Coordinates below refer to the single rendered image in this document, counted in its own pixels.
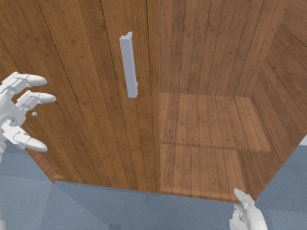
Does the left robot hand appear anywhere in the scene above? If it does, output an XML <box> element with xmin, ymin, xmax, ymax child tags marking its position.
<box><xmin>0</xmin><ymin>72</ymin><xmax>56</xmax><ymax>152</ymax></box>

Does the handle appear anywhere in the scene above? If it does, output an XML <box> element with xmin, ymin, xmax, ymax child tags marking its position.
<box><xmin>119</xmin><ymin>32</ymin><xmax>138</xmax><ymax>98</ymax></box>

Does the right robot hand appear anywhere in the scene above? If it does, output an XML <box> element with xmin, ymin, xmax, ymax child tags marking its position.
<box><xmin>229</xmin><ymin>188</ymin><xmax>268</xmax><ymax>230</ymax></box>

